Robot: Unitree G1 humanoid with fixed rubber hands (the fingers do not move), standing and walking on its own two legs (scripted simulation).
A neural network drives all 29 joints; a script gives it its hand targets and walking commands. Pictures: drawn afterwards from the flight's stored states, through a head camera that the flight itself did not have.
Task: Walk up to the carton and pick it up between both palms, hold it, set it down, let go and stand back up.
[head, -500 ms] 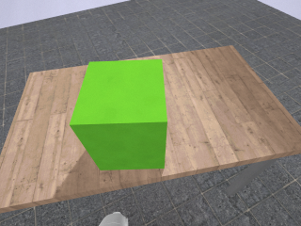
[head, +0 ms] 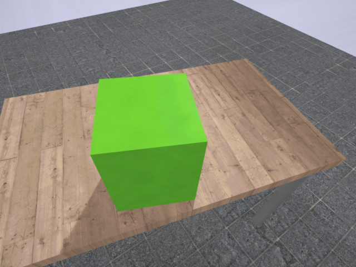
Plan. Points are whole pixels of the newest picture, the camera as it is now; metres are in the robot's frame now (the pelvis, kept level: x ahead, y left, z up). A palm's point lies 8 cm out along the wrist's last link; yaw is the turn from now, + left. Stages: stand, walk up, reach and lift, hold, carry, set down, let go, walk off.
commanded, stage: walk up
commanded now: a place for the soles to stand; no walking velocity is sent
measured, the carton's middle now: (150, 144) +0.38 +0.07 +0.05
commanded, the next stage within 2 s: none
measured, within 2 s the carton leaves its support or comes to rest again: neither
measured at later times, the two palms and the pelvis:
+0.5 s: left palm out of the picture +0.07 +0.25 -0.13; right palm out of the picture +0.03 -0.29 -0.14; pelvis -0.01 -0.02 -0.01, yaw -4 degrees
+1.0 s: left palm out of the picture +0.00 +0.16 -0.10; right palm out of the picture -0.13 -0.36 -0.13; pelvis -0.14 -0.08 +0.00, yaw -3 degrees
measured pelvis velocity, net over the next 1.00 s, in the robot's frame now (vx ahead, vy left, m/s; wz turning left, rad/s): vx -0.14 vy -0.08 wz -0.06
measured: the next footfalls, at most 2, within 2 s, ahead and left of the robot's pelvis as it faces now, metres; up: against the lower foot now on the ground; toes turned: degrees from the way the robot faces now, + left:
right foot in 0.74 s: -0.05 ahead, -0.21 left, +0.00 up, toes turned -12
left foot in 1.20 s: -0.13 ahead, +0.08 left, +0.00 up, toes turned +2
